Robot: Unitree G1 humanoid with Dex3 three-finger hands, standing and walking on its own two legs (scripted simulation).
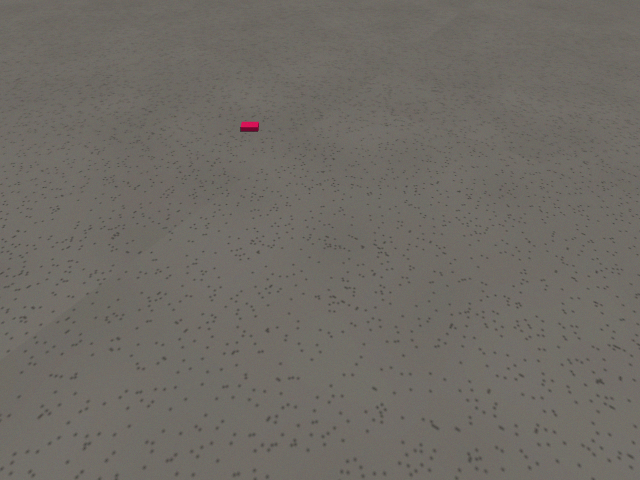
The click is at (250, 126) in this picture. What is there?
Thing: flat box
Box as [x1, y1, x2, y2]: [241, 122, 258, 130]
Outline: 241,123 241,130 258,129 258,122
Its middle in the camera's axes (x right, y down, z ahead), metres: -0.44 -0.70 +2.32
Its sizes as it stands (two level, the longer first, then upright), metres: 0.102 0.062 0.026
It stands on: the floor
